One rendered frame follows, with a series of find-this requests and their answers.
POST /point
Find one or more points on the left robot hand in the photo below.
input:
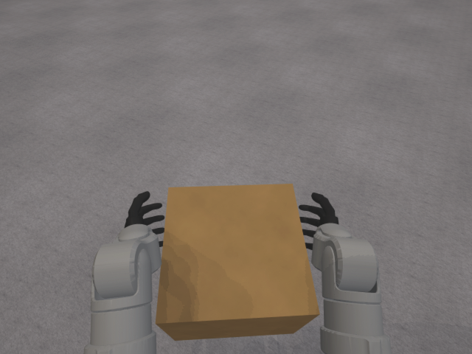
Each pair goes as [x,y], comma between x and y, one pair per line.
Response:
[136,212]

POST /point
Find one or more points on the right robot hand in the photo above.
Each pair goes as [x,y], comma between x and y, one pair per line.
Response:
[326,214]

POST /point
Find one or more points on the left robot forearm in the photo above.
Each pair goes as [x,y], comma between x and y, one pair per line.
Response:
[121,292]

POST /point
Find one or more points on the carton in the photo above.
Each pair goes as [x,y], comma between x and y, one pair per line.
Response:
[234,263]

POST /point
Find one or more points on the right robot forearm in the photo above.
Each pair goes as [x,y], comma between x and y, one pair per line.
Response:
[351,287]

